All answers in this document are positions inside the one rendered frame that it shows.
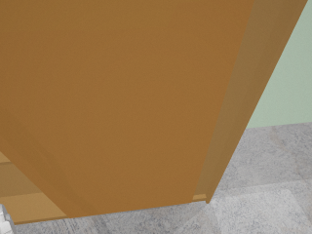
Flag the wardrobe door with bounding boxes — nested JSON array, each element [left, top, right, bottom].
[[194, 0, 284, 195], [0, 0, 254, 218]]

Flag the left robot upper arm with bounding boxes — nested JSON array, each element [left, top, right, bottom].
[[0, 204, 17, 234]]

